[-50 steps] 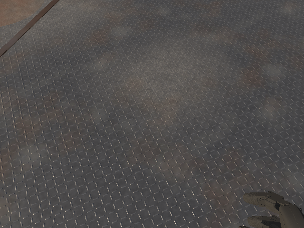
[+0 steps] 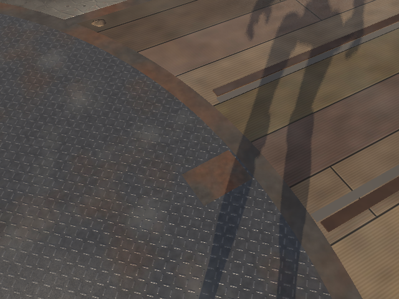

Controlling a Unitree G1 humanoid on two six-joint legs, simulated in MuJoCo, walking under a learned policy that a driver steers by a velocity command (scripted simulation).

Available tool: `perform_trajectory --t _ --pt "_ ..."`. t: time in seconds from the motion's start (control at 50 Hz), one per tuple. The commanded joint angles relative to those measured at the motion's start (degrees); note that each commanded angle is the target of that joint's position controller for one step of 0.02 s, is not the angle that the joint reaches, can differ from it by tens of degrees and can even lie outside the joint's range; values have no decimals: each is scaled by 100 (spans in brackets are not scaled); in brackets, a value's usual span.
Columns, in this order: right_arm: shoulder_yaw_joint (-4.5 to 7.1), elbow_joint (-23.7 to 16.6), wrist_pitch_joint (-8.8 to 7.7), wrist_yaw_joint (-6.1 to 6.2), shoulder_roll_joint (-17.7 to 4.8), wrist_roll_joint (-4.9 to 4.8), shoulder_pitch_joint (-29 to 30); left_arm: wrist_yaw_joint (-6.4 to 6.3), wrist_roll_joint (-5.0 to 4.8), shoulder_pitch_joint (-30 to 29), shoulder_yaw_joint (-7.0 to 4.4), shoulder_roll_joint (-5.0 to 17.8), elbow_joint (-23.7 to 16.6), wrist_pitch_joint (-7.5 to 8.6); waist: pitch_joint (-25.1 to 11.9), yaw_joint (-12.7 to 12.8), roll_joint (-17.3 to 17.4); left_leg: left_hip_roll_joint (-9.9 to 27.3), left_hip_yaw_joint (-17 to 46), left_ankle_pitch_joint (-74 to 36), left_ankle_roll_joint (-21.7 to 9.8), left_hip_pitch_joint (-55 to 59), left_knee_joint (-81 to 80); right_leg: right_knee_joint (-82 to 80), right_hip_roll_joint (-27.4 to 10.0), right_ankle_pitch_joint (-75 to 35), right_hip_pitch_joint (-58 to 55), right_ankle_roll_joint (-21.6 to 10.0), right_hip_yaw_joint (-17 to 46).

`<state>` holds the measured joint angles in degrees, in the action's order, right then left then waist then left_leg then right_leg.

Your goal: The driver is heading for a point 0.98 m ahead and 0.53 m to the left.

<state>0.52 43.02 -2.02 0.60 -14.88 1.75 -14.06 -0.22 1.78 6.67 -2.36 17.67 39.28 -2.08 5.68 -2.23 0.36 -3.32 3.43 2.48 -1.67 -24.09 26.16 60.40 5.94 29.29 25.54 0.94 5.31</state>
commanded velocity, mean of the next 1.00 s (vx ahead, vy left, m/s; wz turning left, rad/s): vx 0.07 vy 0.00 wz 0.64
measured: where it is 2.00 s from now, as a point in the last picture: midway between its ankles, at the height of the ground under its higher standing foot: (31, 296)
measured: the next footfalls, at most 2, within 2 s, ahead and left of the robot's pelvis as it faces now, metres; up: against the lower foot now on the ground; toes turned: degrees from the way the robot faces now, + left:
right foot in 0.12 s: +0.09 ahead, -0.09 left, +0.00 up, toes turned +11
left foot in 0.52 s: +0.01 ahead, +0.13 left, +0.00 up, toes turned +30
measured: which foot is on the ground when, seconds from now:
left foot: down 0.00-0.14, up 0.16-0.50, down 0.52-0.98, up 1.00-1.00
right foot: up 0.00-0.10, down 0.12-0.52, up 0.54-0.96, down 0.98-1.00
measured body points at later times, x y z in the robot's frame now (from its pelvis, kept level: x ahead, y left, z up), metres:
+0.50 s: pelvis +0.02 +0.02 +0.00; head +0.05 +0.04 +0.45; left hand +0.05 +0.32 -0.10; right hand +0.28 -0.17 -0.09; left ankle -0.02 +0.11 -0.72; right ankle +0.05 -0.10 -0.73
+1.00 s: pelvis +0.06 +0.04 +0.00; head +0.07 +0.03 +0.45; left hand -0.06 +0.31 -0.10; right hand +0.33 -0.07 -0.11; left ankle -0.03 +0.11 -0.72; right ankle +0.12 -0.03 -0.73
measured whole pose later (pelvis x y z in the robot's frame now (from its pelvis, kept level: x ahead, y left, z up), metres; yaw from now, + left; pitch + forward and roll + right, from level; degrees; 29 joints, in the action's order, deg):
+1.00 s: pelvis +0.06 +0.04 +0.00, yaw +43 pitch +1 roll +1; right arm 3.0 39.3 3.1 -0.9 -16.4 1.3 -14.6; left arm -0.2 2.0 16.1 -1.5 16.0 40.4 0.1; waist -1.1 1.0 1.7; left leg -7.6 9.8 24.7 -3.9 -17.4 38.8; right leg 32.3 2.0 19.0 15.6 -2.8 -0.5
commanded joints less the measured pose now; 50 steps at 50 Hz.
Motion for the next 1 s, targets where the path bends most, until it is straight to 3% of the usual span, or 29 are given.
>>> perform_trajectory --t 0.02,0.08,0.12,0.14,0.16,0.18,0.2,0.24,0.28,0.34,0.38,0.46,0.5,0.52,0.54,0.56,0.58,0.6,0.62,0.64,0.68,0.7,0.78,0.86,0.88,0.92,0.96,0.98,1.0 --pt "342 -266 83 -96 -1025 17 -97 -41 -73 1103 55 144 -99 -110 -1439 475 825 939 1628 -2629 -921 892 -647 -1174 80 -88 -870 37 -378" --pt "483 -475 314 -193 -1067 -16 135 -70 -105 858 63 290 -234 -131 -1183 547 898 822 2214 621 -715 230 -1111 -2108 133 -456 -1361 -173 -328" --pt "536 -565 434 -183 -979 -94 253 -133 -51 1100 42 378 -199 -29 -822 747 834 472 2178 2207 -210 -814 -1203 -3471 20 -981 -2424 -432 -257" --pt "503 -635 410 -163 -742 -154 95 -208 34 1282 -57 785 -226 46 -825 739 152 83 1737 2937 190 -1428 -526 -4305 -1021 -286 -2951 -703 676" --pt "471 -828 368 -146 -441 -248 103 -285 84 794 -173 1258 -395 37 -749 641 -1577 -762 230 3028 321 -1842 1597 -5119 -2750 321 -2277 -1291 2543" --pt "596 -609 357 -93 -921 -1 -171 -309 101 151 -84 921 -511 53 -405 265 -672 -169 178 2776 382 -1417 2829 -5016 -2921 -912 -1315 -1525 2097" --pt "658 -470 378 -120 -936 -22 -483 -327 67 -198 54 427 -623 105 -489 -72 -353 -93 89 2561 365 -961 3395 -4700 -2524 -2112 -1115 -1472 1413" --pt "653 -347 505 -155 -836 -12 -802 -312 10 -513 93 194 -654 202 -570 -278 -563 65 -146 2097 441 -927 4358 -4502 -2001 -3346 -1199 -1335 375" --pt "641 -406 587 -244 -815 -71 -652 -291 -2 -251 106 78 -669 224 -622 -83 -626 169 -333 1983 531 -1135 4443 -4257 -1809 -4445 -1660 -1273 -249" --pt "519 -755 644 -391 -591 -121 19 -280 12 374 -44 332 -491 215 -708 300 -750 404 -439 1942 611 -1273 3316 -4058 -2034 -4375 -2434 -1271 -362" --pt "465 -904 669 -457 -497 -131 218 -226 27 515 -134 492 -437 222 -776 402 -891 444 -567 2098 539 -815 2562 -3897 -2153 -4384 -2444 -1207 -559" --pt "487 -1119 676 -453 -605 -174 392 -64 -31 599 -278 737 -376 234 -870 436 -1171 239 -1043 2174 275 120 1385 -3370 -2321 -4558 -2214 -948 -936" --pt "514 -1073 619 -390 -614 -96 127 -20 -159 572 -329 773 -341 231 -933 148 -869 110 -1076 1437 110 863 270 -2556 -2278 -4261 -1855 -579 -1306" --pt "592 -935 532 -303 -869 -3 -315 2 -171 780 -346 741 -290 235 -1126 -90 -199 317 -369 637 -56 1821 -409 -1526 -2053 -3274 -1079 -208 -1588" --pt "826 -995 437 -224 -1964 -12 -539 32 -90 793 -201 197 -685 198 -1091 32 1734 2163 2262 -2230 -736 2843 -410 60 -1138 418 1007 314 -1840" --pt "923 -1011 421 -214 -2082 -156 -997 -38 68 148 -142 261 -885 100 -1450 -468 1226 2523 2779 -3748 -1623 2992 -214 803 -765 1170 1593 363 -686" --pt "884 -958 454 -171 -1895 -172 -916 -58 10 44 -126 292 -889 76 -1377 -425 909 2323 2446 -2988 -1736 2846 -319 1079 -856 804 1650 324 -348" --pt "787 -997 503 -115 -1601 -159 -416 -61 -64 38 -138 352 -802 103 -921 -175 692 1917 2004 -2150 -1527 2408 -426 922 -976 154 1599 272 -242" --pt "699 -1075 552 -71 -1361 -169 93 -71 -66 67 -172 443 -740 132 -658 60 658 1491 1682 -1608 -1227 2024 -505 550 -1035 -321 1464 265 -229" --pt "645 -1154 576 -48 -1212 -190 371 -71 -9 227 -205 557 -641 117 -653 184 734 1235 1495 -1623 -1108 1765 -516 409 -974 -573 1191 287 -289" --pt "612 -1103 559 -90 -1176 -175 295 -33 40 518 -208 576 -449 57 -893 235 429 1104 1350 -2001 -1029 1729 -440 300 -796 -723 881 282 -368" --pt "637 -1071 540 -96 -1279 -153 281 -28 -10 651 -169 480 -410 39 -1026 262 471 1158 1384 -1948 -1088 1767 -404 40 -743 -734 807 290 -398" --pt "577 -922 508 -91 -1177 -95 49 -49 -46 463 -109 417 -393 6 -951 36 590 1134 1578 -1307 -1076 1608 -452 -627 -693 -861 537 162 -398" --pt "533 -872 524 -104 -1174 -35 156 -61 -87 424 -72 382 -396 17 -860 15 685 1162 1838 -1024 -1048 1240 -347 -1340 -564 -755 -96 2 -447" --pt "538 -826 523 -118 -1187 -25 33 -36 -59 524 -66 403 -384 43 -1054 -13 666 1112 1992 406 -1072 1186 -503 -1522 -514 -644 -365 -47 -511" --pt "511 -812 514 -181 -1159 19 131 37 -39 635 -71 373 -345 88 -753 103 824 1020 2425 3503 -1070 499 -914 -2097 -404 -465 -965 -200 -652" --pt "439 -825 446 -155 -956 -20 457 0 1 1432 -63 265 -66 227 -322 740 370 710 2263 4280 -796 -832 -492 -3398 -453 -696 -2460 -457 -584" --pt "337 -919 360 -122 -559 -30 608 -62 89 2059 -121 619 83 349 -269 1007 -696 128 1516 3946 -453 -1525 1084 -4413 -1469 730 -2963 -632 886" --pt "285 -1163 248 -121 -419 -113 893 -43 103 2188 -282 1295 143 432 -29 989 -1399 -748 621 2944 -274 -2480 2529 -5476 -2670 2472 -2832 -1059 3436"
